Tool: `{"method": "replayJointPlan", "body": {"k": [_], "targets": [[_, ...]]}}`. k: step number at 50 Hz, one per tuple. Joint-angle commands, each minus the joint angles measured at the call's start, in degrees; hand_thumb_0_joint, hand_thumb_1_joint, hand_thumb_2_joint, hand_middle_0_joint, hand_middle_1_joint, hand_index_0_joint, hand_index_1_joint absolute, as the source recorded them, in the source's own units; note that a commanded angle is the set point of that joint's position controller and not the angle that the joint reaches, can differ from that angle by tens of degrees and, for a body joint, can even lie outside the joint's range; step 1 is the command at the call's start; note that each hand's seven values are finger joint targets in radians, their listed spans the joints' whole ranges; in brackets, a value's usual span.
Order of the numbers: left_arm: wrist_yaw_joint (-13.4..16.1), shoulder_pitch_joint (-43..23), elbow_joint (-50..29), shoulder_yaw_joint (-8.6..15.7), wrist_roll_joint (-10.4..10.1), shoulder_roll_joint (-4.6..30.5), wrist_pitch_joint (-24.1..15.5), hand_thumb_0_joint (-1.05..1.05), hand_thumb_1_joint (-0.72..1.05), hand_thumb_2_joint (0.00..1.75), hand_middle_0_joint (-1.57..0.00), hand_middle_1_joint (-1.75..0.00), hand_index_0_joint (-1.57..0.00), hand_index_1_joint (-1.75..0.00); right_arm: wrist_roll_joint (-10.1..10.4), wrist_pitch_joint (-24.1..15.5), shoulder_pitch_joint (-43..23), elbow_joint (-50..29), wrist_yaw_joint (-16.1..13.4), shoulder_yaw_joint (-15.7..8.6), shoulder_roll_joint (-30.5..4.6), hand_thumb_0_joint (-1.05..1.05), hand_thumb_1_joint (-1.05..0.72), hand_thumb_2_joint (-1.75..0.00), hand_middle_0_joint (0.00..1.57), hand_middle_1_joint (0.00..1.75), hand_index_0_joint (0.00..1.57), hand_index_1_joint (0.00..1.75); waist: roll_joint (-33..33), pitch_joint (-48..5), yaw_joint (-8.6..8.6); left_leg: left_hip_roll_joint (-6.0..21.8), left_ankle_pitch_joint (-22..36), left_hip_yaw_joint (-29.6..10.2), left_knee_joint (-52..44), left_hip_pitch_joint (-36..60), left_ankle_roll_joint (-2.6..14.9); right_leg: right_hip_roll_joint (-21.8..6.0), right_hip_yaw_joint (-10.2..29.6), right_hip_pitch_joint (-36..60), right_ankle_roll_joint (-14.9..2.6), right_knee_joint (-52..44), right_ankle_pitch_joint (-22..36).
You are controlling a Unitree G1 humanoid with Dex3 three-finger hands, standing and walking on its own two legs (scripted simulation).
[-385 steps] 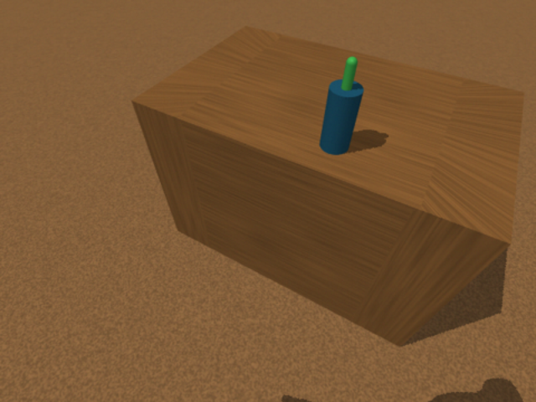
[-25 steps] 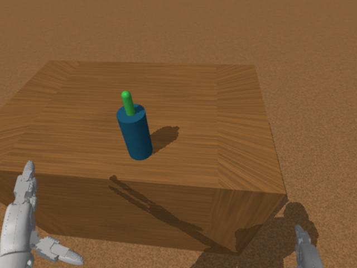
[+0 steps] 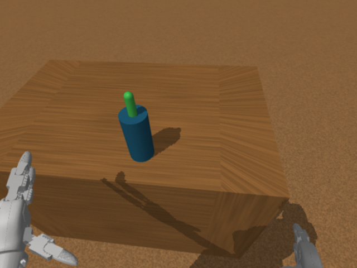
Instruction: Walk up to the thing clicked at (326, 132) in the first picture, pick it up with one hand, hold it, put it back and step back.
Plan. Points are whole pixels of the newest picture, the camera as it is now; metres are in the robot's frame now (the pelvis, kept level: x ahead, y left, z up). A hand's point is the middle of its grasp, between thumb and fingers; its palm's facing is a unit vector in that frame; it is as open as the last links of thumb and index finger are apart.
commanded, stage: go down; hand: left
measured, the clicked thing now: (136, 126) +0.46 +0.15 +0.04
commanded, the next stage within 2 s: none
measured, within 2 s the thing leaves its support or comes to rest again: neither
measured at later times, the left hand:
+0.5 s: hand (47, 165) +0.28 +0.29 +0.11, palm faces +0.14 -0.98 -0.13, open 17.7 cm
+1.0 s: hand (44, 141) +0.34 +0.32 +0.12, palm faces +0.06 -1.00 +0.02, open 17.7 cm
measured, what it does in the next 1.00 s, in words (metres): stands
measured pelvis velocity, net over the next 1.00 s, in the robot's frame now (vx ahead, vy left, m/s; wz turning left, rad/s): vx -0.01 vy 0.01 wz -0.01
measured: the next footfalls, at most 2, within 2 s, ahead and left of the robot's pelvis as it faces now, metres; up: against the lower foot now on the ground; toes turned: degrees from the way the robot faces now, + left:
none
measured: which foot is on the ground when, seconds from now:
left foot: down 0.00-1.00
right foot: down 0.00-1.00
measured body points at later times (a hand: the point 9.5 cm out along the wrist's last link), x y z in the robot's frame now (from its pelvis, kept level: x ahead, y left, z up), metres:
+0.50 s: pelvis +0.00 +0.01 +0.00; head -0.01 +0.01 +0.45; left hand +0.27 +0.35 +0.12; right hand +0.15 -0.25 -0.09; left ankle -0.01 +0.13 -0.74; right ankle +0.01 -0.13 -0.74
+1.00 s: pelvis -0.01 +0.01 +0.00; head +0.00 +0.02 +0.45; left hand +0.33 +0.37 +0.12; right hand +0.14 -0.25 -0.07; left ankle -0.01 +0.13 -0.74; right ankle +0.01 -0.13 -0.74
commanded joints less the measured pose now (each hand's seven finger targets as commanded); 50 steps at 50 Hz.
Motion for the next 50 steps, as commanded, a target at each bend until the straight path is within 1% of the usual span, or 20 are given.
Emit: {"method": "replayJointPlan", "body": {"k": [1, 5, 7, 11, 15, 18, 20, 22, 24, 28, 29, 30, 32, 34, 39, 40, 44, 46, 48, 50], "targets": [[-0.52, -8.71, -9.54, 8.04, -1.70, 12.64, -3.62, 0.00, -0.61, 0.02, -0.07, -0.07, -0.08, -0.07, 0.39, -2.29, -4.83, -8.03, -0.80, -3.91, -9.76, 0.00, 0.50, -0.05, 0.05, 0.05, 0.05, 0.05, -1.45, -5.86, -0.97, -1.98, 10.62, 2.25, -2.56, -1.60, 1.17, 1.26, -1.52, 0.42, -0.73, -2.42, 8.74], [-2.75, -13.64, -7.03, 7.87, -3.46, 12.65, -2.75, 0.00, -0.61, 0.03, -0.07, -0.06, -0.07, -0.07, 0.93, -1.79, -6.18, -7.56, -0.88, -2.26, -8.16, 0.00, 0.51, -0.05, 0.05, 0.05, 0.05, 0.05, -0.07, -4.44, -1.19, -1.68, 9.91, 1.95, -2.48, -2.93, 0.95, 1.48, -1.64, -0.68, -0.96, -1.73, 7.91], [-4.07, -16.93, -4.71, 9.27, -4.32, 14.36, -2.31, 0.00, -0.61, 0.03, -0.07, -0.06, -0.07, -0.06, 1.13, -2.01, -7.58, -10.62, -1.34, -2.36, -9.31, 0.00, 0.50, -0.05, 0.05, 0.05, 0.05, 0.05, -2.06, -7.51, -1.66, -1.85, 10.24, 1.99, -1.99, -1.90, 1.27, 1.23, -1.39, 0.26, -0.80, -1.84, 8.51], [-7.91, -24.37, 0.29, 11.06, -6.78, 17.27, -0.76, 0.00, -0.61, 0.04, -0.07, -0.06, -0.07, -0.06, 1.53, -1.58, -7.12, -6.36, -2.42, -1.51, -8.51, 0.00, 0.51, -0.05, 0.05, 0.05, 0.05, 0.05, 1.22, -6.55, -1.86, -1.91, 8.88, 1.86, -2.39, -2.78, 1.19, 0.97, -0.97, -1.24, -1.09, -1.93, 7.58], [-12.61, -32.41, 4.19, 11.70, -9.46, 19.18, 0.54, 0.00, -0.61, 0.04, -0.06, -0.04, -0.06, -0.05, 2.02, -2.10, -7.32, -7.59, -3.09, 2.62, -5.70, 0.00, 0.51, -0.05, 0.05, 0.05, 0.05, 0.05, 2.22, -8.73, -1.89, -1.34, 9.48, 1.28, -2.84, -2.68, 1.10, 1.26, -1.23, -0.06, -1.45, -1.88, 7.78], [-16.05, -36.44, 10.25, 13.11, -10.96, 22.32, 2.21, 0.00, -0.61, 0.05, -0.06, -0.04, -0.06, -0.05, 2.06, -2.31, -8.12, -6.31, -3.96, 0.96, -8.43, 0.00, 0.51, -0.05, 0.05, 0.05, 0.05, 0.05, 2.29, -9.57, -2.29, -1.77, 8.88, 1.68, -2.87, -2.85, 1.42, 0.92, -0.80, -0.33, -1.51, -2.44, 7.79], [-18.05, -38.32, 13.89, 13.54, -11.85, 22.55, 3.39, 0.00, -0.61, 0.05, -0.06, -0.04, -0.06, -0.04, 2.16, -2.76, -7.08, -6.68, -4.11, 3.31, -6.85, 0.00, 0.52, -0.05, 0.05, 0.05, 0.05, 0.05, 2.51, -12.03, -2.24, -1.28, 10.89, 1.17, -2.96, -1.96, 1.24, 1.24, -1.04, 0.37, -1.65, -1.92, 9.33], [-19.68, -41.18, 16.77, 14.40, -12.87, 24.53, 4.34, 0.00, -0.61, 0.06, -0.06, -0.05, -0.06, -0.05, 2.27, -2.75, -6.65, -5.96, -4.45, 1.76, -8.89, 0.00, 0.52, -0.05, 0.05, 0.05, 0.05, 0.05, 2.62, -12.05, -2.44, -1.06, 12.08, 1.01, -3.20, -2.35, 0.97, 1.41, -1.19, 0.09, -1.89, -1.91, 9.93], [-21.23, -43.27, 20.13, 15.51, -13.58, 26.05, 5.26, 0.00, -0.61, 0.05, -0.06, -0.05, -0.06, -0.05, 2.32, -3.34, -7.58, -6.15, -4.61, 2.62, -8.79, 0.00, 0.52, -0.05, 0.05, 0.05, 0.05, 0.05, 2.20, -11.50, -1.84, -1.12, 11.86, 0.98, -3.12, -2.74, 1.02, 1.44, -1.18, -0.20, -1.88, -2.17, 9.52], [-24.24, -51.24, 23.16, 15.17, -13.99, 27.80, 5.39, 0.00, -0.59, 0.05, -0.05, -0.04, -0.06, -0.04, 2.11, -4.49, -8.61, -9.18, -4.98, 4.66, -7.80, 0.00, 0.53, -0.05, 0.05, 0.05, 0.05, 0.05, 1.86, -14.30, -2.46, -0.88, 13.59, 0.64, -2.89, -2.00, 1.05, 1.52, -1.00, -0.38, -1.84, -2.00, 10.78], [-24.72, -51.88, 24.55, 16.44, -14.23, 29.62, 5.52, 0.00, -0.60, 0.05, -0.05, -0.04, -0.06, -0.04, 2.16, -4.74, -8.97, -8.03, -5.09, 4.69, -7.84, 0.00, 0.53, -0.05, 0.05, 0.05, 0.05, 0.05, 2.94, -13.29, -1.66, -1.07, 12.57, 0.78, -3.01, -2.72, 1.04, 1.46, -0.94, -0.84, -1.94, -2.11, 9.88], [-25.63, -52.86, 27.64, 15.79, -14.26, 29.36, 5.80, 0.00, -0.60, 0.05, -0.05, -0.04, -0.06, -0.04, 2.01, -4.71, -6.68, -6.87, -5.16, 5.07, -7.60, 0.00, 0.53, -0.05, 0.05, 0.05, 0.05, 0.05, 2.98, -13.90, -2.84, -0.90, 12.54, 0.71, -2.96, -2.15, 1.05, 1.49, -0.86, -1.45, -1.89, -2.01, 10.04], [-26.92, -55.05, 27.71, 16.43, -14.62, 30.66, 5.82, 0.00, -0.58, 0.05, -0.05, -0.04, -0.06, -0.03, 1.84, -5.54, -7.50, -10.22, -5.49, 5.75, -8.11, 0.00, 0.55, -0.05, 0.05, 0.05, 0.05, 0.05, 3.35, -16.70, -2.74, -0.81, 14.15, 0.53, -2.63, -1.13, 1.00, 1.61, -0.95, -0.53, -1.90, -1.74, 11.53], [-28.25, -56.89, 31.92, 16.84, -14.84, 32.27, 6.58, 0.00, -0.58, 0.06, -0.05, -0.04, -0.06, -0.04, 1.62, -5.46, -4.14, -7.11, -5.60, 6.53, -7.68, 0.00, 0.55, -0.05, 0.05, 0.05, 0.05, 0.05, 3.65, -15.42, -3.22, -0.92, 14.64, 0.67, -2.40, -1.78, 1.05, 1.56, -0.86, -1.67, -1.88, -1.97, 11.97], [-31.17, -62.41, 35.90, 16.28, -15.28, 33.86, 7.08, 0.00, -0.61, 0.05, -0.05, -0.04, -0.06, -0.04, 1.30, -6.81, -5.64, -7.06, -6.26, 7.30, -7.88, 0.00, 0.55, -0.05, 0.05, 0.05, 0.05, 0.05, 4.43, -15.35, -3.73, -1.58, 11.74, 1.03, -2.26, -1.96, 1.55, 1.32, -0.49, -3.70, -1.72, -2.67, 10.48], [-31.31, -64.20, 36.53, 16.79, -15.11, 35.37, 6.92, 0.00, -0.61, 0.05, -0.05, -0.04, -0.06, -0.04, 1.06, -7.32, -5.49, -8.42, -6.58, 5.73, -10.25, 0.00, 0.55, -0.05, 0.05, 0.05, 0.05, 0.05, 4.01, -16.40, -4.67, -1.42, 11.86, 0.87, -2.04, -1.38, 1.52, 1.51, -0.48, -4.04, -1.68, -2.43, 10.82], [-31.06, -65.64, 40.34, 16.50, -14.16, 35.92, 6.79, 0.00, -0.61, 0.06, -0.05, -0.04, -0.05, -0.04, 0.91, -7.51, -4.78, -7.35, -6.65, 7.98, -7.86, 0.00, 0.55, -0.05, 0.05, 0.05, 0.05, 0.05, 3.28, -15.07, -3.65, -1.40, 11.09, 0.70, -1.91, -2.98, 1.44, 1.72, -0.70, -5.08, -1.85, -2.28, 9.63], [-30.84, -67.89, 39.72, 17.08, -14.10, 37.69, 6.29, 0.00, -0.61, 0.05, -0.05, -0.04, -0.06, -0.04, 0.73, -8.38, -7.13, -12.22, -7.00, 5.77, -11.32, 0.00, 0.55, -0.05, 0.05, 0.05, 0.05, 0.05, 3.26, -18.73, -4.21, -1.14, 10.77, 0.44, -1.76, -1.63, 1.25, 1.85, -0.84, -4.86, -1.83, -2.12, 9.26], [-31.11, -67.44, 42.27, 16.66, -13.76, 37.48, 6.50, 0.00, -0.61, 0.06, -0.05, -0.04, -0.06, -0.04, 0.77, -7.95, -3.97, -10.41, -6.75, 8.32, -8.25, 0.00, 0.56, -0.05, 0.05, 0.05, 0.05, 0.05, 3.11, -17.75, -4.34, -1.37, 11.74, 0.68, -1.36, -2.46, 1.42, 1.81, -0.79, -4.82, -1.72, -2.24, 10.26], [-31.44, -69.22, 42.67, 16.49, -13.80, 37.99, 6.05, 0.00, -0.61, 0.06, -0.05, -0.04, -0.06, -0.04, 0.68, -8.25, -4.20, -8.44, -6.88, 8.19, -7.76, 0.00, 0.56, -0.05, 0.05, 0.05, 0.05, 0.05, 4.83, -16.95, -4.43, -1.66, 10.97, 0.97, -0.79, -3.08, 1.51, 1.58, -0.41, -6.15, -1.71, -1.98, 10.01]]}}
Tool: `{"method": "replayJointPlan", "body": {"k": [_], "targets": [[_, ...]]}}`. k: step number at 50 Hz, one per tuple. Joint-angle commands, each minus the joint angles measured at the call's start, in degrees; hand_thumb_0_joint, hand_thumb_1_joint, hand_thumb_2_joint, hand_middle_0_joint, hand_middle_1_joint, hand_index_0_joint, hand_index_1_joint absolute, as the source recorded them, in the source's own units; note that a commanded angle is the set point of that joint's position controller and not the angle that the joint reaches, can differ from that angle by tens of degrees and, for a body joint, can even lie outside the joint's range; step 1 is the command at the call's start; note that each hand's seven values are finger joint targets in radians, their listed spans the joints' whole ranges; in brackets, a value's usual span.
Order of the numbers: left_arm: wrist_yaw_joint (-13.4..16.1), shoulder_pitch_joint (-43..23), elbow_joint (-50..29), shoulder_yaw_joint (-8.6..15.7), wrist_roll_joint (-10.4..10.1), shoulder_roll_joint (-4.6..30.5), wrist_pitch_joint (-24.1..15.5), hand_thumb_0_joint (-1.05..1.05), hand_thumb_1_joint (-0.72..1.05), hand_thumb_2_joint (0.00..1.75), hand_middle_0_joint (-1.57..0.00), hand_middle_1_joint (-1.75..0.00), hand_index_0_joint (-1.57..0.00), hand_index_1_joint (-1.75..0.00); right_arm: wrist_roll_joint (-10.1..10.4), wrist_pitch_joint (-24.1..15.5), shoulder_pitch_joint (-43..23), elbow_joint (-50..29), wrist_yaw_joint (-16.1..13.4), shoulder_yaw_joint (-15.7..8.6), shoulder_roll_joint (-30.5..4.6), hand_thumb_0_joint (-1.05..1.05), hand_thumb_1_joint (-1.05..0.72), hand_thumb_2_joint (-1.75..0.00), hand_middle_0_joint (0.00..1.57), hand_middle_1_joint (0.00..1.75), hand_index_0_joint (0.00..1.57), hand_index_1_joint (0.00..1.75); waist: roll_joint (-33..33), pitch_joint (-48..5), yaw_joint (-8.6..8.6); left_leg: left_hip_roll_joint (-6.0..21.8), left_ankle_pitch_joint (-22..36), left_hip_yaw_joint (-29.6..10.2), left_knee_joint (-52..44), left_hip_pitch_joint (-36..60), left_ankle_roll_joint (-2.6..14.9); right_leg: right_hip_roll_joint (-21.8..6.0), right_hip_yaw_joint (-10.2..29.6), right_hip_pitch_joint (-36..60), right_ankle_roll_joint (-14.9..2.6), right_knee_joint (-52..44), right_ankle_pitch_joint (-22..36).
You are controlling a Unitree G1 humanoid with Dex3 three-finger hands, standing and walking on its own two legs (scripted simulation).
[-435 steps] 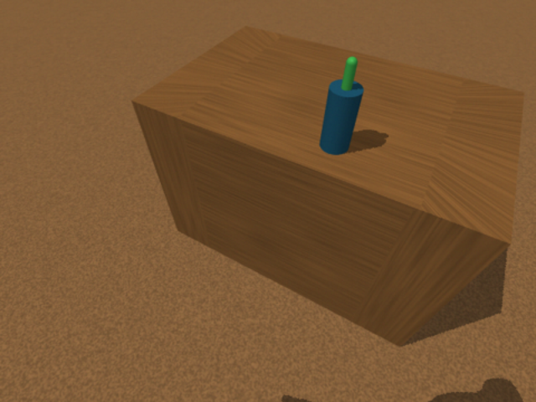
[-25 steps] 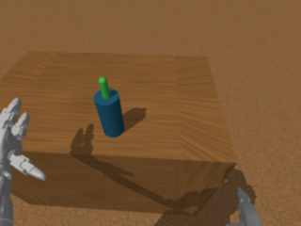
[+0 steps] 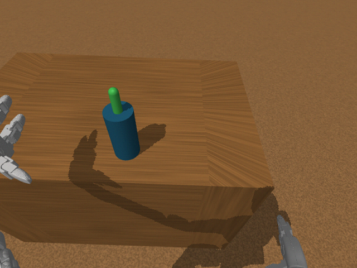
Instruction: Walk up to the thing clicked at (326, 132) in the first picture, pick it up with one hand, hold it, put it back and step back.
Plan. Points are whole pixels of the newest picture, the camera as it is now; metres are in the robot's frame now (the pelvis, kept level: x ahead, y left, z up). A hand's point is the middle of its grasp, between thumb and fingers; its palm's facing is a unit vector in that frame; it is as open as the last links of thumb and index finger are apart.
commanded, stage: go down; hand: left
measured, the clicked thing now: (121, 124) +0.47 +0.15 +0.05
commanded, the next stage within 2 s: approach in 1.78 s
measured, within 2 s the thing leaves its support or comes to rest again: neither
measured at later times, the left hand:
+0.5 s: hand (22, 132) +0.37 +0.33 +0.12, palm faces +0.07 -1.00 +0.02, open 17.7 cm
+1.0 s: hand (22, 129) +0.39 +0.34 +0.11, palm faces +0.07 -1.00 +0.02, open 17.7 cm
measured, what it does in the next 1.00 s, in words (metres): stands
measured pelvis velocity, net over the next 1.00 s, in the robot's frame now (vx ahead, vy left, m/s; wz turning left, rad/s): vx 0.01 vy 0.01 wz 0.00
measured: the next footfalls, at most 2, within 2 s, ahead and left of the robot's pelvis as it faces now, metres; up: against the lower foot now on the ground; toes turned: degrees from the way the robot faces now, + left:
none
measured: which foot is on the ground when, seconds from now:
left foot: down 0.00-1.00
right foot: down 0.00-1.00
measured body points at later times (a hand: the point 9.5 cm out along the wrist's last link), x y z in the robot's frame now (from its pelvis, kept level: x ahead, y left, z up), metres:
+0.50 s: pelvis +0.01 +0.00 -0.01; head +0.03 +0.02 +0.44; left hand +0.36 +0.38 +0.13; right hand +0.16 -0.26 -0.08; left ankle +0.00 +0.12 -0.74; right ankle +0.02 -0.14 -0.74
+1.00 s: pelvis +0.01 +0.01 -0.01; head +0.05 +0.03 +0.43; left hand +0.38 +0.40 +0.11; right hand +0.16 -0.26 -0.08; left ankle +0.00 +0.12 -0.74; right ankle +0.02 -0.14 -0.74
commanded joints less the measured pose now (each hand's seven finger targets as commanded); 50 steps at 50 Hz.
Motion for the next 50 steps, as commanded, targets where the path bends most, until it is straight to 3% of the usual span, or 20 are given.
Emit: {"method": "replayJointPlan", "body": {"k": [1, 5, 7, 11, 12, 14, 18, 20, 21, 24, 29, 30, 31, 33, 35, 39, 40, 43, 45, 50], "targets": [[-0.62, -20.59, -9.20, 3.42, -1.29, 20.10, -3.84, 0.00, -0.61, 0.05, -0.06, -0.05, -0.06, -0.05, 0.07, -3.47, -4.25, -6.72, -0.95, -2.91, -7.90, 0.00, 0.55, -0.05, 0.05, 0.05, 0.05, 0.05, 7.01, -14.15, -0.06, -1.68, 11.48, 0.25, -3.07, 6.36, 1.04, 1.44, -1.17, 2.13, -1.99, -2.44, 9.08], [-0.35, -21.47, -8.23, 3.97, -0.83, 22.01, -3.89, 0.00, -0.61, 0.06, -0.06, -0.04, -0.06, -0.05, 0.04, -3.96, -6.60, -10.19, -1.34, -3.59, -9.86, 0.00, 0.55, -0.05, 0.05, 0.05, 0.05, 0.05, 5.91, -15.72, -0.03, -1.42, 12.91, -0.11, -2.56, 6.08, 0.91, 1.74, -1.33, 2.65, -2.14, -1.96, 9.99], [-0.31, -23.70, -8.78, 3.58, -0.61, 22.24, -4.31, 0.00, -0.61, 0.06, -0.06, -0.05, -0.06, -0.05, 0.19, -3.45, -4.43, -5.58, -1.22, -2.50, -7.47, 0.00, 0.55, -0.05, 0.05, 0.05, 0.05, 0.05, 9.48, -14.99, 0.16, -1.37, 12.88, -0.04, -2.19, 5.88, 0.53, 1.70, -1.24, 1.05, -2.32, -1.65, 9.48], [-0.57, -23.65, -8.39, 4.22, -0.45, 23.63, -4.70, 0.00, -0.61, 0.06, -0.06, -0.05, -0.06, -0.05, 0.08, -4.04, -7.15, -7.76, -1.28, -2.77, -8.48, 0.00, 0.54, -0.05, 0.05, 0.05, 0.05, 0.05, 8.59, -17.09, 0.06, -1.37, 13.88, -0.10, -1.42, 6.05, 0.65, 1.72, -1.27, 1.51, -2.28, -1.08, 10.45], [-0.48, -22.56, -6.66, 4.19, -0.46, 23.37, -4.44, 0.00, -0.61, 0.06, -0.06, -0.05, -0.06, -0.05, 0.11, -3.95, -5.83, -6.53, -1.52, -4.22, -9.74, 0.00, 0.54, -0.05, 0.05, 0.05, 0.05, 0.05, 7.94, -17.07, -0.37, -1.23, 14.53, -0.33, -1.26, 6.12, 0.68, 1.89, -1.34, 1.14, -2.38, -0.90, 10.83], [-0.93, -23.53, -6.06, 3.54, -0.65, 22.67, -4.50, 0.00, -0.61, 0.05, -0.06, -0.05, -0.07, -0.05, 0.13, -3.94, -6.42, -6.45, -1.37, -2.21, -7.74, 0.00, 0.54, -0.05, 0.05, 0.05, 0.05, 0.05, 6.94, -16.57, -0.23, -1.45, 14.65, -0.11, -0.73, 4.99, 0.90, 1.75, -1.18, 1.49, -2.19, -0.88, 11.26], [-1.35, -24.77, -5.76, 3.71, -0.40, 24.00, -4.79, 0.00, -0.61, 0.06, -0.06, -0.05, -0.07, -0.06, 0.00, -4.11, -8.55, -7.51, -1.62, -3.68, -9.53, 0.00, 0.54, -0.05, 0.05, 0.05, 0.05, 0.05, 7.42, -18.18, -0.76, -1.46, 15.17, -0.13, 0.13, 5.67, 0.99, 1.63, -1.02, 0.32, -2.12, -0.29, 11.77], [-1.32, -26.13, -5.93, 4.72, -0.06, 25.80, -5.22, 0.00, -0.60, 0.06, -0.06, -0.04, -0.06, -0.05, -0.02, -3.58, -5.88, -4.30, -1.46, -2.63, -7.92, 0.00, 0.54, -0.05, 0.05, 0.05, 0.05, 0.05, 8.94, -18.31, -0.46, -1.23, 15.56, -0.41, 0.38, 4.80, 0.72, 1.78, -1.15, -0.33, -2.34, 0.22, 11.49], [-1.43, -25.57, -6.33, 5.27, -0.29, 26.17, -5.32, 0.00, -0.61, 0.05, -0.06, -0.05, -0.06, -0.05, 0.02, -3.96, -8.02, -8.50, -1.58, -3.12, -9.17, 0.00, 0.54, -0.05, 0.05, 0.05, 0.05, 0.05, 8.07, -19.31, -0.65, -1.15, 15.50, -0.55, 0.34, 5.39, 0.70, 1.88, -1.35, 0.39, -2.29, 0.17, 11.40], [-2.26, -25.44, -3.92, 3.48, -0.47, 23.99, -4.96, 0.00, -0.61, 0.06, -0.06, -0.05, -0.06, -0.05, 0.03, -3.74, -4.78, -4.80, -1.35, -2.78, -8.12, 0.00, 0.54, -0.05, 0.05, 0.05, 0.05, 0.05, 8.60, -17.97, -1.54, -0.84, 16.82, -0.77, 0.83, 5.31, 0.56, 2.09, -1.45, -2.20, -2.40, 0.81, 11.61], [-2.43, -26.94, -3.77, 4.62, -0.34, 26.61, -5.03, 0.00, -0.61, 0.06, -0.06, -0.06, -0.07, -0.06, -0.20, -4.00, -5.43, -5.38, -1.22, -3.14, -9.00, 0.00, 0.54, -0.05, 0.05, 0.05, 0.05, 0.05, 10.00, -19.22, -1.42, -0.81, 17.09, -0.85, 2.05, 5.02, 0.46, 1.99, -1.47, -3.09, -2.46, 1.87, 11.59], [-2.48, -27.02, -2.56, 3.51, -0.01, 25.56, -4.84, 0.00, -0.61, 0.06, -0.06, -0.05, -0.06, -0.05, -0.23, -3.84, -5.02, -5.16, -1.10, -2.08, -7.75, 0.00, 0.55, -0.05, 0.05, 0.05, 0.05, 0.05, 9.35, -18.83, -1.38, -0.92, 16.23, -0.83, 2.13, 4.59, 0.68, 1.95, -1.40, -3.56, -2.40, 1.41, 10.95], [-2.36, -27.73, -4.49, 4.80, -0.36, 26.89, -5.33, 0.00, -0.61, 0.06, -0.06, -0.05, -0.06, -0.05, -0.10, -4.24, -6.93, -8.73, -1.42, -3.81, -10.21, 0.00, 0.55, -0.05, 0.05, 0.05, 0.05, 0.05, 8.40, -19.50, -1.55, -0.95, 15.70, -0.79, 2.01, 4.96, 0.59, 1.98, -1.55, -2.82, -2.32, 1.55, 10.87], [-2.64, -26.65, -1.02, 3.68, -0.21, 25.42, -5.13, 0.00, -0.60, 0.06, -0.06, -0.05, -0.06, -0.05, -0.12, -3.87, -3.81, -3.85, -1.05, -2.11, -7.61, 0.00, 0.54, -0.05, 0.05, 0.05, 0.05, 0.05, 8.98, -17.36, -1.50, -0.97, 15.56, -0.91, 2.46, 3.06, 0.61, 1.97, -1.49, -4.23, -2.40, 2.01, 10.40], [-2.31, -28.42, -3.13, 5.14, -0.16, 27.84, -5.68, 0.00, -0.61, 0.06, -0.06, -0.06, -0.07, -0.06, -0.18, -4.60, -7.85, -9.48, -1.45, -3.74, -10.25, 0.00, 0.54, -0.05, 0.05, 0.05, 0.05, 0.05, 8.94, -20.85, -1.67, -1.06, 15.94, -0.83, 3.23, 4.43, 0.71, 1.80, -1.36, -3.26, -2.35, 2.53, 11.10], [-2.54, -28.80, -1.63, 4.39, 0.26, 27.30, -5.73, 0.00, -0.61, 0.06, -0.06, -0.06, -0.07, -0.06, -0.22, -4.30, -5.44, -7.70, -1.33, -2.48, -8.27, 0.00, 0.54, -0.05, 0.05, 0.05, 0.05, 0.05, 8.76, -19.36, -1.78, -1.40, 15.37, -0.39, 4.25, 2.13, 1.07, 1.62, -0.84, -3.79, -2.17, 3.05, 11.49], [-2.37, -27.56, -0.63, 5.41, 0.41, 28.35, -5.63, 0.00, -0.61, 0.06, -0.06, -0.05, -0.06, -0.06, -0.28, -4.38, -5.69, -8.47, -1.55, -3.75, -9.90, 0.00, 0.54, -0.05, 0.05, 0.05, 0.05, 0.05, 7.39, -20.25, -1.92, -1.34, 15.17, -0.75, 4.34, 1.74, 1.07, 1.69, -1.06, -3.69, -2.08, 3.32, 11.27], [-2.61, -27.90, -1.24, 6.03, 0.52, 29.27, -5.93, 0.00, -0.61, 0.06, -0.06, -0.06, -0.06, -0.06, -0.21, -4.29, -4.69, -8.93, -1.30, -2.35, -8.16, 0.00, 0.54, -0.05, 0.05, 0.05, 0.05, 0.05, 9.12, -19.76, -1.34, -1.38, 13.20, -0.56, 4.40, 1.06, 0.93, 1.75, -1.07, -4.29, -2.19, 3.58, 9.52], [-2.91, -26.65, 0.60, 4.82, 0.16, 27.33, -5.52, 0.00, -0.61, 0.06, -0.06, -0.06, -0.07, -0.06, -0.18, -4.21, -2.32, -8.35, -1.26, -3.02, -8.97, 0.00, 0.54, -0.05, 0.05, 0.05, 0.05, 0.05, 9.69, -20.45, -2.12, -1.05, 15.86, -0.90, 4.98, 2.40, 0.76, 1.88, -1.28, -5.50, -2.39, 4.34, 10.86], [-3.09, -29.13, -1.77, 5.94, 0.62, 30.04, -5.89, 0.00, -0.61, 0.07, -0.06, -0.06, -0.06, -0.06, -0.39, -4.51, -4.62, -8.97, -0.87, -2.88, -8.82, 0.00, 0.54, -0.05, 0.05, 0.05, 0.05, 0.05, 11.70, -22.78, -1.14, -0.82, 20.41, -1.17, 6.86, 2.51, 0.58, 1.76, -1.30, -5.87, -2.46, 5.64, 13.05]]}}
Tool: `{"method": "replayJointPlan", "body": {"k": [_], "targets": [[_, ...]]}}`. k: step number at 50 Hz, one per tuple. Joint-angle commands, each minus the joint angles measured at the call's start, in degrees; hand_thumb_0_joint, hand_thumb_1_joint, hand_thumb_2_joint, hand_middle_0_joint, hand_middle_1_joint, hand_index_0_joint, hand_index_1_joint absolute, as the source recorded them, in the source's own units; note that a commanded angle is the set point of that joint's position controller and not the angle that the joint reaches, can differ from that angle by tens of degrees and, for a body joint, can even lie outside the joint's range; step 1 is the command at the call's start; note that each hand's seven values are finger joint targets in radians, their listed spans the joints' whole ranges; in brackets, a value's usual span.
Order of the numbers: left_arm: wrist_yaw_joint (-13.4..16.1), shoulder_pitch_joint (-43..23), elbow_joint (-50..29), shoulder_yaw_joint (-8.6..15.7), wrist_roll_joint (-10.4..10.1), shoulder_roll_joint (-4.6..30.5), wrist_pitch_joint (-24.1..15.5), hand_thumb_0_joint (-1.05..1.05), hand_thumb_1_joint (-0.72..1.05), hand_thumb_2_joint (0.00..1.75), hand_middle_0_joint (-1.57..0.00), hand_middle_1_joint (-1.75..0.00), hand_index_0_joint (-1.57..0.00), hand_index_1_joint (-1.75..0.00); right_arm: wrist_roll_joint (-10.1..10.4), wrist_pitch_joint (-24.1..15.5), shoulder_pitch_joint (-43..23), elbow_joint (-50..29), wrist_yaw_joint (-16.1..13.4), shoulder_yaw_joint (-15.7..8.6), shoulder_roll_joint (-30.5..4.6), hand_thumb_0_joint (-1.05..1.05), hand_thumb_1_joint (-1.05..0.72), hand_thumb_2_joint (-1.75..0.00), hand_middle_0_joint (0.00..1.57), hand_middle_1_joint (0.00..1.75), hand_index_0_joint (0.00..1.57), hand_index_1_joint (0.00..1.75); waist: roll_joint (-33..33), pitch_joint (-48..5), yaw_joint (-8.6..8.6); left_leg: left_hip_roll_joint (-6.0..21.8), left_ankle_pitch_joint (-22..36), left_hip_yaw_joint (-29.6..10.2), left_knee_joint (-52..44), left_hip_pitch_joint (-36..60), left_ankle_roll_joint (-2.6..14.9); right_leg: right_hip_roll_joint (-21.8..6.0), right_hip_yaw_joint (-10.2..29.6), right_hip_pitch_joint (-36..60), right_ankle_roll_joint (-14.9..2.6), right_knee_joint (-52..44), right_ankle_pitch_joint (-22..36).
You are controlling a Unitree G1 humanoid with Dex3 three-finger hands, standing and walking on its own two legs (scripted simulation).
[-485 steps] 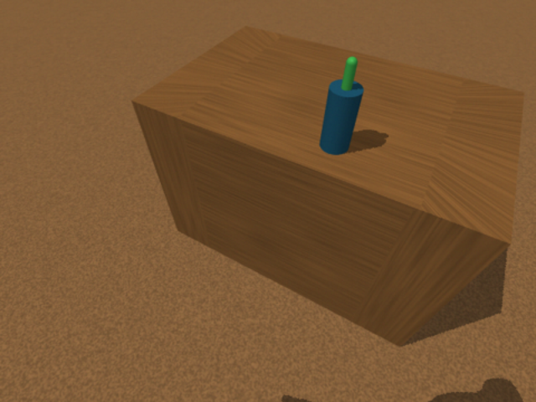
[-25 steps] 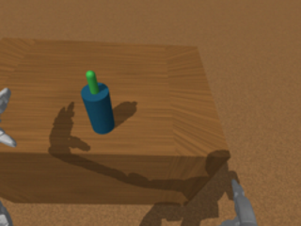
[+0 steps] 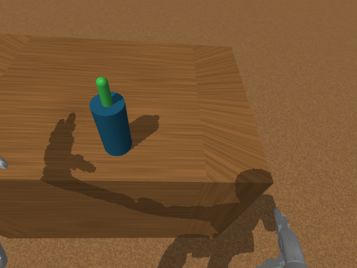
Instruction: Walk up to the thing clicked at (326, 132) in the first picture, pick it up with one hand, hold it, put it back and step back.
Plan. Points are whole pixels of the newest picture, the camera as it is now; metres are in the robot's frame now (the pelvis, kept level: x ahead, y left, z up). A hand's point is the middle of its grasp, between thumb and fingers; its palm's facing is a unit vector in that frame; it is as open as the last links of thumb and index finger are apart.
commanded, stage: go down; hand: left
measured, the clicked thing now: (111, 117) +0.46 +0.15 +0.06
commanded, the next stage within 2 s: approach in 0.78 s
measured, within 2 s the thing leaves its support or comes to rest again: neither
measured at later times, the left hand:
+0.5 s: hand out of the picture +0.37 +0.34 +0.13, palm faces +0.07 -1.00 +0.02, open 17.5 cm
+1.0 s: hand out of the picture +0.37 +0.34 +0.12, palm faces +0.07 -1.00 +0.02, open 17.5 cm
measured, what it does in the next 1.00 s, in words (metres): stands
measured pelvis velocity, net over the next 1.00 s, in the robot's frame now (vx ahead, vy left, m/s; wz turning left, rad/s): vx -0.01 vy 0.00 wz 0.00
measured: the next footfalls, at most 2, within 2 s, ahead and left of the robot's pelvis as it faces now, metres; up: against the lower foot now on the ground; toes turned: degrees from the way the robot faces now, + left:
none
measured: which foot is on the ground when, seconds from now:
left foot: down 0.00-1.00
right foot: down 0.00-1.00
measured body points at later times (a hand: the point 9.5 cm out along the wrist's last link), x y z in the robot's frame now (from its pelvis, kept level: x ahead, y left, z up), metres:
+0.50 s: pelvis +0.00 +0.00 +0.00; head +0.04 +0.03 +0.44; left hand +0.36 +0.40 +0.13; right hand +0.15 -0.26 -0.07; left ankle -0.01 +0.12 -0.72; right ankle +0.01 -0.14 -0.72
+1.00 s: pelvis -0.01 +0.00 -0.01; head +0.03 +0.02 +0.44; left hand +0.36 +0.39 +0.12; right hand +0.15 -0.26 -0.06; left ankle -0.01 +0.12 -0.72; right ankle +0.01 -0.14 -0.72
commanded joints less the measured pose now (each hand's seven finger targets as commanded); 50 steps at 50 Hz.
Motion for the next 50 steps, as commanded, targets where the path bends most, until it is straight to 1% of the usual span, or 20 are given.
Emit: {"method": "replayJointPlan", "body": {"k": [1, 4, 11, 12, 15, 16, 18, 20, 21, 25, 27, 31, 33, 35, 37, 41, 43, 45, 47, 50], "targets": [[-0.01, -21.25, -13.60, 3.00, -0.82, 21.89, -3.57, 0.00, -0.61, 0.06, -0.07, -0.06, -0.07, -0.06, 0.15, -2.86, -4.50, -9.39, -0.76, -3.99, -9.49, 0.00, 0.54, -0.05, 0.05, 0.05, 0.05, 0.05, 11.75, -21.09, 0.84, -1.36, 25.26, -0.56, -2.12, 15.05, 0.41, 1.22, -0.99, 4.74, -2.64, -1.30, 16.97], [0.33, -19.34, -13.73, 2.43, -1.17, 19.53, -2.91, 0.00, -0.58, 0.06, -0.06, -0.05, -0.06, -0.05, 0.22, -2.65, -3.96, -10.02, -0.84, -3.87, -9.30, 0.00, 0.54, -0.05, 0.05, 0.05, 0.05, 0.05, 10.22, -20.07, 1.00, -1.38, 23.58, -0.57, -2.36, 14.72, 0.53, 1.41, -1.14, 4.33, -2.54, -1.66, 15.71], [0.37, -16.02, -11.68, 3.67, -1.16, 20.86, -2.45, 0.00, -0.60, 0.07, -0.06, -0.07, -0.06, -0.07, 0.51, -1.98, -1.37, -7.98, -0.83, -5.77, -10.72, 0.00, 0.54, -0.05, 0.05, 0.05, 0.05, 0.05, 8.70, -17.34, 1.68, -1.65, 22.32, -0.66, -2.35, 11.32, 0.49, 1.37, -1.38, 4.08, -2.61, -0.97, 15.05], [0.33, -16.56, -12.53, 3.36, -1.32, 20.46, -2.60, 0.00, -0.59, 0.06, -0.06, -0.07, -0.07, -0.07, 0.57, -1.95, -1.17, -8.20, -0.64, -4.50, -9.24, 0.00, 0.54, -0.05, 0.05, 0.05, 0.05, 0.05, 9.57, -16.20, 1.96, -1.99, 21.30, -0.10, -2.32, 10.78, 0.64, 1.15, -1.07, 4.25, -2.61, -1.14, 14.67], [0.04, -19.64, -16.69, 4.07, -1.55, 21.30, -3.06, 0.00, -0.57, 0.06, -0.06, -0.05, -0.06, -0.06, 0.46, -2.30, -2.59, -10.79, -0.66, -5.65, -10.65, 0.00, 0.54, -0.05, 0.05, 0.05, 0.05, 0.05, 10.78, -20.21, 1.71, -1.40, 24.93, -0.73, -1.55, 13.85, 0.40, 1.32, -1.32, 3.90, -2.61, -0.38, 16.14], [0.12, -19.43, -17.48, 4.39, -1.50, 21.73, -3.06, 0.00, -0.58, 0.06, -0.06, -0.06, -0.07, -0.06, 0.61, -2.30, -3.44, -10.87, -0.57, -3.92, -9.09, 0.00, 0.54, -0.05, 0.05, 0.05, 0.05, 0.05, 11.42, -20.56, 2.29, -1.47, 24.45, -0.64, -1.74, 13.83, 0.41, 1.26, -1.29, 4.85, -2.64, -0.48, 15.80], [0.25, -18.97, -15.84, 2.68, -1.27, 19.54, -2.45, 0.00, -0.58, 0.06, -0.06, -0.06, -0.06, -0.06, 0.68, -2.29, -3.26, -10.23, -0.77, -4.83, -9.46, 0.00, 0.54, -0.05, 0.05, 0.05, 0.05, 0.05, 10.53, -18.80, 1.70, -1.28, 23.26, -0.79, -2.22, 13.18, 0.33, 1.43, -1.37, 3.95, -2.70, -0.45, 14.62], [0.14, -18.74, -15.28, 3.31, -1.32, 20.33, -2.27, 0.00, -0.55, 0.06, -0.06, -0.05, -0.06, -0.05, 0.70, -2.42, -2.62, -10.15, -1.02, -5.52, -10.78, 0.00, 0.54, -0.05, 0.05, 0.05, 0.05, 0.05, 11.44, -18.24, 1.14, -1.00, 22.01, -1.11, -2.74, 13.80, 0.10, 1.58, -1.65, 2.58, -2.76, -0.72, 12.83], [-0.21, -17.55, -13.11, 1.46, -1.58, 17.73, -1.76, 0.00, -0.58, 0.06, -0.07, -0.06, -0.07, -0.06, 0.62, -2.01, -0.25, -6.28, -0.91, -4.37, -8.79, 0.00, 0.54, -0.05, 0.05, 0.05, 0.05, 0.05, 11.81, -15.71, 1.13, -1.09, 21.27, -0.99, -2.72, 12.80, 0.17, 1.55, -1.59, 1.52, -2.80, -0.74, 12.38], [0.31, -19.45, -13.92, 1.33, -1.28, 18.50, -1.92, 0.00, -0.59, 0.06, -0.06, -0.06, -0.06, -0.06, 0.37, -2.48, -2.65, -10.19, -1.12, -5.93, -11.43, 0.00, 0.54, -0.05, 0.05, 0.05, 0.05, 0.05, 9.26, -16.70, 0.41, -1.44, 18.46, -0.62, -2.35, 12.17, 0.59, 1.35, -1.37, 1.75, -2.65, -0.63, 11.84], [0.32, -20.31, -15.88, 2.64, -1.25, 20.04, -2.49, 0.00, -0.54, 0.06, -0.06, -0.05, -0.06, -0.05, 0.38, -2.38, -1.48, -9.32, -0.67, -4.13, -9.10, 0.00, 0.55, -0.05, 0.05, 0.05, 0.05, 0.05, 12.16, -17.78, 1.51, -1.27, 18.86, -0.78, -2.21, 12.29, 0.14, 1.46, -1.64, 1.63, -2.74, -0.23, 11.29], [0.38, -20.11, -16.75, 2.47, -1.41, 19.99, -2.40, 0.00, -0.55, 0.07, -0.06, -0.06, -0.06, -0.06, 0.57, -2.47, -1.23, -11.11, -0.86, -5.85, -11.40, 0.00, 0.54, -0.05, 0.05, 0.05, 0.05, 0.05, 11.82, -19.28, 1.23, -1.24, 19.43, -0.98, -2.17, 13.25, 0.08, 1.47, -1.59, 1.67, -2.77, -0.03, 11.51], [0.24, -19.32, -15.39, 2.40, -1.52, 19.58, -2.21, 0.00, -0.56, 0.06, -0.06, -0.06, -0.07, -0.06, 0.52, -2.20, -0.60, -9.26, -0.50, -3.84, -8.98, 0.00, 0.54, -0.05, 0.05, 0.05, 0.05, 0.05, 11.11, -17.34, 1.80, -1.25, 19.77, -0.94, -2.02, 11.81, 0.21, 1.46, -1.57, 1.80, -2.80, -0.14, 11.57], [0.44, -18.81, -15.35, 3.58, -1.38, 21.17, -2.14, 0.00, -0.57, 0.07, -0.06, -0.06, -0.06, -0.06, 0.59, -2.31, -1.56, -11.41, -0.90, -5.90, -11.33, 0.00, 0.54, -0.05, 0.05, 0.05, 0.05, 0.05, 10.07, -19.12, 1.53, -1.71, 19.86, -0.67, -1.49, 11.62, 0.43, 1.17, -1.20, 3.21, -2.61, 0.02, 12.72], [0.37, -20.12, -16.36, 3.10, -1.12, 20.88, -2.07, 0.00, -0.55, 0.06, -0.06, -0.06, -0.07, -0.05, 0.62, -2.27, -2.04, -10.56, -0.84, -4.05, -9.44, 0.00, 0.54, -0.05, 0.05, 0.05, 0.05, 0.05, 10.37, -18.41, 1.97, -1.85, 18.13, -0.49, -1.77, 10.92, 0.53, 1.11, -1.02, 3.27, -2.63, -0.11, 11.86], [0.45, -20.14, -14.85, 3.81, -1.49, 21.26, -2.09, 0.00, -0.58, 0.06, -0.06, -0.06, -0.07, -0.06, 0.72, -2.54, -3.49, -13.38, -1.23, -5.58, -11.37, 0.00, 0.54, -0.05, 0.05, 0.05, 0.05, 0.05, 8.84, -18.48, 1.17, -1.63, 17.43, -0.67, -1.80, 10.67, 0.49, 1.32, -1.19, 3.03, -2.59, 0.08, 11.19], [0.12, -19.34, -13.68, 1.87, -1.09, 18.93, -1.96, 0.00, -0.57, 0.06, -0.06, -0.06, -0.07, -0.06, 0.77, -2.28, -1.72, -11.05, -0.81, -2.53, -7.79, 0.00, 0.54, -0.05, 0.05, 0.05, 0.05, 0.05, 9.77, -15.50, 1.87, -1.73, 15.59, -0.56, -2.00, 9.04, 0.46, 1.32, -1.05, 1.34, -2.78, 0.20, 9.41], [0.07, -17.92, -13.88, 3.83, -1.32, 21.27, -2.09, 0.00, -0.50, 0.07, -0.05, -0.05, -0.05, -0.06, 0.61, -2.48, -2.57, -14.49, -1.22, -4.94, -10.81, 0.00, 0.59, -0.04, 0.05, 0.05, 0.05, 0.05, 8.14, -18.92, 1.59, -2.00, 17.16, -0.40, -1.34, 10.39, 0.72, 1.19, -1.05, 3.29, -2.47, 0.22, 11.37], [-0.27, -18.16, -12.82, 2.55, -1.15, 19.98, -1.85, 0.00, -0.50, 0.05, -0.05, -0.04, -0.05, -0.05, 0.56, -2.16, 1.09, -11.54, -1.02, -3.62, -9.19, 0.00, 0.58, -0.04, 0.05, 0.05, 0.05, 0.05, 9.51, -16.48, 1.07, -2.13, 16.90, -0.25, -1.37, 9.49, 0.65, 1.13, -0.93, 2.08, -2.45, 0.24, 11.38], [-0.63, -19.56, -12.43, 0.45, -1.46, 16.60, -2.65, 0.00, -0.52, 0.06, -0.05, -0.05, -0.04, -0.05, 0.58, -2.81, -1.62, -12.99, -0.89, -3.73, -9.15, 0.00, 0.58, -0.04, 0.05, 0.05, 0.05, 0.05, 8.66, -15.44, 0.15, -1.67, 15.18, -0.67, -1.13, 9.15, 0.57, 1.36, -1.10, -0.98, -2.56, 0.93, 9.10]]}}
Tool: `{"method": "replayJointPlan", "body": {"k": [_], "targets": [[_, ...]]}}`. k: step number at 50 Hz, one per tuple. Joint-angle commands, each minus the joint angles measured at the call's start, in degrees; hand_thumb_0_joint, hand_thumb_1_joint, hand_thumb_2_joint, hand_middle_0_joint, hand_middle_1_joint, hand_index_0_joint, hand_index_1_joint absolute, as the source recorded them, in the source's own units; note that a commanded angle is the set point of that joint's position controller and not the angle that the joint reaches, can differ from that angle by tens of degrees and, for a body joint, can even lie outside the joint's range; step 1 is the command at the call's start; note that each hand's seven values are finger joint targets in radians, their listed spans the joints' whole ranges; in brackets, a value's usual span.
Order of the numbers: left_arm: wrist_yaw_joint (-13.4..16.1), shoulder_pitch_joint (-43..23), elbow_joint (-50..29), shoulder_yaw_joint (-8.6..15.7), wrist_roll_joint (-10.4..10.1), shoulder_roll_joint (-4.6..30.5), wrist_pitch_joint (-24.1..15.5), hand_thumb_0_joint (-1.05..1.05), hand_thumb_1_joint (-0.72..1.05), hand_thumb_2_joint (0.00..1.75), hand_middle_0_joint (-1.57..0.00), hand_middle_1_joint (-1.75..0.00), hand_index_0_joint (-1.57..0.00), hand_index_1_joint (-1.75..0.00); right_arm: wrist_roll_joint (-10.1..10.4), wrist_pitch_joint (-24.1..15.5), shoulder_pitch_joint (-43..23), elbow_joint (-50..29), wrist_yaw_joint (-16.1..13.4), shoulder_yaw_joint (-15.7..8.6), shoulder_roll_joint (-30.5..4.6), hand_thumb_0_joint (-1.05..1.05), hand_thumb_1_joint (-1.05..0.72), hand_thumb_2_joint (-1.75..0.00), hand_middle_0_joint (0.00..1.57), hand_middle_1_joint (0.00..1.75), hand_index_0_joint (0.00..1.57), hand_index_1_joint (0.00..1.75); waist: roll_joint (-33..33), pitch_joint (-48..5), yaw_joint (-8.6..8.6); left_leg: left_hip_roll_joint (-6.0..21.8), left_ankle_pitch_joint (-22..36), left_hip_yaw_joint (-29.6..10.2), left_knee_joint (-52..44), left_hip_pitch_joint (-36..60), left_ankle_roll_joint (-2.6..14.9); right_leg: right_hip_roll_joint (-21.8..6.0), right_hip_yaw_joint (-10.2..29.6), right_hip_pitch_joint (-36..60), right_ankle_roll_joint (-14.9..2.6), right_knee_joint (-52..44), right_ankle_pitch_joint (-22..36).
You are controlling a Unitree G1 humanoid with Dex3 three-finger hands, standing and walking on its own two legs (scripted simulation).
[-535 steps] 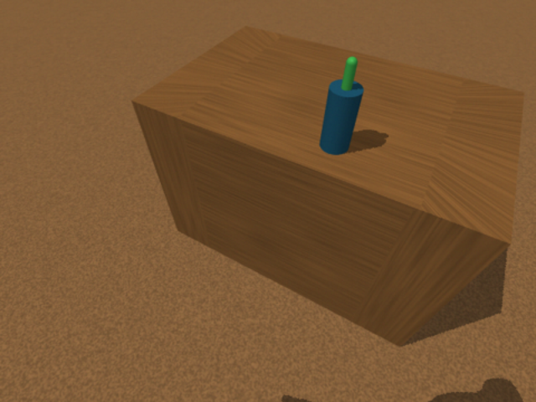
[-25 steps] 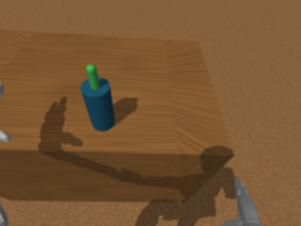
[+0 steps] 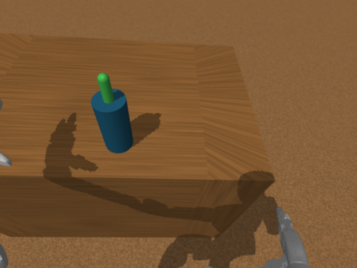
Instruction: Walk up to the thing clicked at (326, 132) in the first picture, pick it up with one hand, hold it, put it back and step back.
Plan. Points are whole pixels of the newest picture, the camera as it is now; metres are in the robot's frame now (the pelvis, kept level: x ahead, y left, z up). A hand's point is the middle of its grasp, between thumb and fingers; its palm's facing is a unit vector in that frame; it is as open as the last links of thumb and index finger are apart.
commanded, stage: approach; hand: left
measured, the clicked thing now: (112, 114) +0.46 +0.14 +0.07
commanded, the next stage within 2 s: close in in 0.20 s
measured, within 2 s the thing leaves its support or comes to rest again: neither
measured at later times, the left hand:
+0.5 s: hand (92, 133) +0.45 +0.20 +0.02, palm faces +0.00 -1.00 +0.08, open 17.5 cm
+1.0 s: hand (108, 132) +0.44 +0.16 +0.03, palm faces +0.03 -1.00 +0.04, open 17.6 cm
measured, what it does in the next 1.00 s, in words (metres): stands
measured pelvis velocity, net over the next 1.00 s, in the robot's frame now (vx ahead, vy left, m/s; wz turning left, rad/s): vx -0.02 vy -0.01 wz -0.02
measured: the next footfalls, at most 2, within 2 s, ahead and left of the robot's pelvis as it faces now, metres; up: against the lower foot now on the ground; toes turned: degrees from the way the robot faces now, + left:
none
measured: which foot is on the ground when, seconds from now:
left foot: down 0.00-1.00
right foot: down 0.00-1.00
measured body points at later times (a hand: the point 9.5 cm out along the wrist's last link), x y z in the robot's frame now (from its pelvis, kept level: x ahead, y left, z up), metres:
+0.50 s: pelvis -0.02 +0.00 -0.04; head +0.09 +0.04 +0.40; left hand +0.44 +0.26 +0.02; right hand +0.13 -0.27 -0.06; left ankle -0.01 +0.12 -0.72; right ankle +0.01 -0.14 -0.72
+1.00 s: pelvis -0.02 -0.01 -0.04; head +0.07 +0.02 +0.40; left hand +0.43 +0.21 +0.03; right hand +0.13 -0.27 -0.06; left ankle -0.01 +0.12 -0.72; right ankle +0.01 -0.14 -0.72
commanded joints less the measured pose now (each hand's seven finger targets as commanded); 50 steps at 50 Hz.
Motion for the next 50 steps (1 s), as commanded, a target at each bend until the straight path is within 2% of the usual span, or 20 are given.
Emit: {"method": "replayJointPlan", "body": {"k": [1, 3, 8, 9, 11, 14, 16, 19, 25, 28, 30, 33, 35, 36, 40, 41, 43, 44, 47, 50], "targets": [[-0.52, -18.30, -8.22, 0.24, -1.52, 15.86, -3.60, 0.00, -0.54, 0.06, -0.05, -0.05, -0.05, -0.06, 0.13, -3.32, -3.33, -8.16, -0.84, -4.25, -9.38, 0.00, 0.58, -0.04, 0.05, 0.05, 0.05, 0.05, 7.96, -15.25, -0.61, -1.40, 16.90, -0.65, -4.44, 11.95, 0.63, 1.57, -1.27, 1.48, -2.60, -2.86, 11.21], [-0.52, -20.29, -10.04, -1.21, -2.14, 13.17, -4.67, 0.00, -0.53, 0.07, -0.05, -0.04, -0.04, -0.05, 0.06, -3.68, -3.27, -9.20, -0.48, -2.55, -7.58, 0.00, 0.58, -0.04, 0.05, 0.05, 0.05, 0.05, 8.95, -14.93, -0.92, -1.56, 16.22, -0.31, -3.52, 11.31, 0.73, 1.39, -1.02, 0.53, -2.49, -2.22, 11.15], [1.60, -23.14, -9.93, -3.95, -1.88, 7.38, -6.99, 0.00, -0.57, 0.06, -0.05, -0.05, -0.05, -0.05, -0.42, -3.44, -0.78, -10.69, 0.32, -4.48, -9.34, 0.00, 0.59, -0.04, 0.05, 0.05, 0.05, 0.05, 8.81, -16.55, -2.97, -0.95, 16.33, -1.02, -0.53, 11.88, 0.42, 1.63, -1.58, -5.55, -2.49, 0.47, 10.03], [2.49, -23.54, -10.61, -3.78, -1.95, 7.22, -7.69, 0.00, -0.55, 0.06, -0.05, -0.04, -0.05, -0.05, -0.50, -3.62, -2.09, -14.34, 0.57, -5.70, -10.93, 0.00, 0.59, -0.04, 0.05, 0.05, 0.05, 0.05, 8.24, -17.77, -3.44, -0.80, 15.92, -1.19, 0.35, 11.51, 0.36, 1.58, -1.62, -5.69, -2.48, 1.11, 9.68], [4.78, -25.13, -12.00, -3.74, -1.14, 6.86, -9.23, 0.00, -0.57, 0.06, -0.05, -0.05, -0.05, -0.05, -0.55, -3.07, 0.16, -14.96, 1.51, -5.04, -9.59, 0.00, 0.58, -0.04, 0.05, 0.05, 0.05, 0.05, 7.89, -17.41, -3.02, -0.77, 14.41, -1.31, 1.78, 9.41, 0.16, 1.68, -1.59, -7.40, -2.63, 2.59, 8.39], [7.94, -26.40, -12.44, -5.34, -0.24, 3.13, -11.03, 0.00, -0.59, 0.05, -0.06, -0.05, -0.06, -0.05, -0.85, -2.39, 2.07, -21.15, 2.64, -6.74, -10.80, 0.00, 0.57, -0.04, 0.05, 0.05, 0.05, 0.05, 7.19, -20.56, -4.22, -0.37, 16.08, -1.67, 4.45, 8.98, -0.16, 1.81, -1.70, -8.70, -2.64, 5.16, 9.41], [10.18, -26.11, -11.54, -6.09, 0.67, 1.97, -12.08, 0.00, -0.57, 0.05, -0.05, -0.06, -0.06, -0.05, -1.26, -1.29, 6.19, -19.25, 3.95, -4.86, -7.86, 0.00, 0.59, -0.04, 0.05, 0.05, 0.05, 0.05, 9.72, -19.92, -3.65, -0.84, 17.33, -0.89, 6.71, 6.44, -0.07, 1.36, -1.24, -10.24, -2.74, 6.64, 10.19], [14.37, -28.65, -16.54, -3.64, 2.15, 5.93, -13.85, 0.00, -0.57, 0.04, -0.06, -0.06, -0.07, -0.05, -2.01, -0.41, 5.27, -23.59, 4.81, -7.81, -10.19, 0.00, 0.57, -0.04, 0.05, 0.05, 0.05, 0.05, 13.16, -25.43, -1.86, -0.64, 20.59, -0.87, 8.72, 6.57, -0.60, 1.23, -0.87, -8.68, -2.96, 9.39, 12.14], [22.00, -29.12, -19.98, -4.85, 4.31, 0.32, -14.54, 0.00, -0.51, 0.05, -0.06, -0.05, -0.06, -0.04, -2.49, 2.16, 3.91, -31.08, 6.03, -10.08, -9.53, 0.00, 0.55, -0.05, 0.05, 0.05, 0.05, 0.05, 13.11, -32.55, -0.78, -0.36, 21.86, -0.69, 9.97, 3.62, -0.92, 1.83, -0.53, -3.99, -3.33, 11.99, 14.09], [23.31, -25.37, -18.58, -6.50, 4.86, -2.41, -13.82, 0.00, -0.50, 0.05, -0.06, -0.04, -0.06, -0.04, -2.15, 3.62, 5.42, -30.07, 6.09, -9.56, -8.19, 0.00, 0.55, -0.05, 0.05, 0.05, 0.05, 0.05, 10.58, -30.37, -0.64, -0.53, 20.86, 0.01, 10.07, 0.27, -0.45, 1.90, -0.03, -2.30, -3.08, 12.15, 15.50], [23.16, -23.65, -16.03, -9.16, 4.87, -7.11, -12.97, 0.00, -0.50, 0.04, -0.06, -0.04, -0.07, -0.03, -1.92, 4.13, 4.63, -31.63, 6.07, -9.96, -8.43, 0.00, 0.55, -0.05, 0.05, 0.05, 0.05, 0.05, 7.80, -28.00, -1.47, -0.11, 18.78, -0.34, 9.47, -1.19, -0.37, 2.21, -0.29, -4.00, -3.24, 12.13, 13.48], [23.74, -25.15, -16.35, -8.38, 4.89, -5.98, -12.65, 0.00, -0.52, 0.03, -0.06, -0.04, -0.07, -0.03, -1.53, 4.84, 5.94, -31.88, 6.09, -10.24, -8.26, 0.00, 0.55, -0.05, 0.05, 0.05, 0.05, 0.05, 5.79, -24.21, -2.16, -0.31, 13.18, 0.22, 8.85, -3.89, 0.14, 2.31, -0.04, -4.55, -2.91, 11.23, 10.11], [24.04, -24.44, -14.88, -10.20, 4.49, -8.89, -11.94, 0.00, -0.55, 0.02, -0.06, -0.05, -0.08, -0.03, -1.20, 5.25, 7.28, -32.08, 5.86, -12.17, -9.33, 0.00, 0.55, -0.04, 0.05, 0.05, 0.05, 0.05, 2.18, -22.65, -3.38, -0.66, 9.87, 0.95, 8.84, -5.49, 0.93, 2.16, 0.66, -3.78, -2.23, 10.26, 9.84], [24.61, -26.11, -17.88, -9.66, 4.52, -7.70, -12.22, 0.00, -0.52, 0.03, -0.06, -0.05, -0.08, -0.03, -1.14, 5.20, 7.29, -32.98, 5.94, -11.74, -9.24, 0.00, 0.56, -0.04, 0.05, 0.05, 0.05, 0.05, 2.65, -22.23, -2.77, -0.90, 8.79, 1.16, 8.58, -6.03, 0.96, 2.06, 0.85, -3.29, -2.18, 10.07, 9.22], [25.60, -28.35, -19.44, -11.97, 4.83, -10.48, -12.56, 0.00, -0.55, 0.01, -0.07, -0.03, -0.08, -0.01, -0.93, 5.38, 9.03, -32.41, 6.06, -11.66, -8.23, 0.00, 0.55, -0.04, 0.05, 0.05, 0.05, 0.05, 4.91, -22.68, -3.48, -0.97, 9.47, 1.10, 8.61, -1.97, 0.69, 2.09, 0.39, -6.22, -2.37, 10.35, 8.86], [25.66, -27.96, -18.80, -14.04, 4.76, -13.92, -12.37, 0.00, -0.55, 0.01, -0.07, -0.03, -0.08, -0.01, -0.93, 5.29, 9.02, -33.80, 6.26, -10.95, -7.57, 0.00, 0.55, -0.04, 0.05, 0.05, 0.05, 0.05, 3.89, -22.47, -4.03, -0.78, 9.49, 0.84, 8.32, -1.29, 0.71, 2.20, 0.09, -6.94, -2.50, 10.40, 8.34], [26.29, -29.30, -20.15, -13.05, 5.40, -10.75, -12.71, 0.00, -0.57, 0.01, -0.07, -0.03, -0.08, -0.02, -0.79, 5.37, 9.10, -33.39, 6.03, -11.29, -7.97, 0.00, 0.56, -0.04, 0.05, 0.05, 0.05, 0.05, 5.69, -23.64, -3.38, -1.00, 9.34, 1.05, 8.43, -0.61, 0.54, 1.92, 0.32, -6.15, -2.46, 10.40, 8.46], [26.55, -27.50, -17.35, -13.98, 5.66, -12.52, -12.27, 0.00, -0.60, 0.01, -0.07, -0.03, -0.09, -0.02, -0.94, 5.49, 9.31, -33.85, 6.05, -10.87, -7.61, 0.00, 0.55, -0.04, 0.05, 0.05, 0.05, 0.05, 4.61, -22.54, -3.65, -0.86, 10.12, 0.83, 8.36, -0.96, 0.53, 2.02, 0.18, -6.23, -2.48, 10.45, 8.86], [27.88, -31.56, -23.19, -13.43, 5.90, -10.81, -13.15, 0.00, -0.61, 0.03, -0.07, -0.04, -0.09, -0.04, -1.18, 5.90, 9.49, -33.39, 6.12, -10.63, -7.13, 0.00, 0.55, -0.04, 0.05, 0.05, 0.05, 0.05, 6.80, -24.46, -2.72, -1.14, 10.31, 1.20, 8.58, 0.10, 0.48, 1.88, 0.51, -5.32, -2.39, 10.36, 9.46], [29.58, -27.39, -18.88, -13.82, 6.54, -13.39, -12.61, 0.00, -0.61, 0.03, -0.11, -0.02, -0.10, -0.03, -1.50, 6.23, 8.60, -34.32, 6.40, -12.06, -7.96, 0.00, 0.54, -0.05, 0.05, 0.05, 0.05, 0.05, 5.69, -24.04, -2.77, -1.05, 9.86, 0.91, 8.42, -1.25, 0.41, 1.88, 0.34, -5.35, -2.59, 10.86, 8.86]]}}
